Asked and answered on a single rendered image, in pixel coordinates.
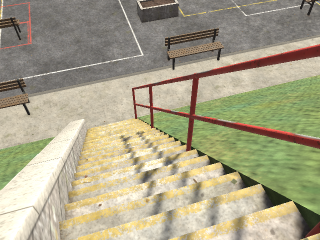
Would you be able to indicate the stairs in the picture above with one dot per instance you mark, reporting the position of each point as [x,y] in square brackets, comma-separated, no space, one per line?
[134,182]

